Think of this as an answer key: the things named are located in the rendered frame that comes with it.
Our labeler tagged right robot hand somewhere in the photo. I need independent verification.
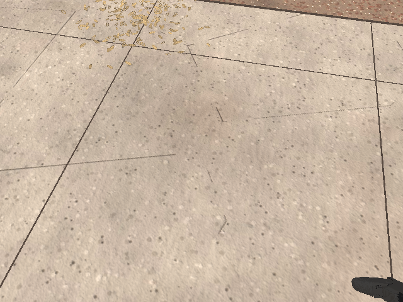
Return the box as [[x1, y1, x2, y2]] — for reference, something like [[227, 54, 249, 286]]
[[351, 277, 403, 302]]

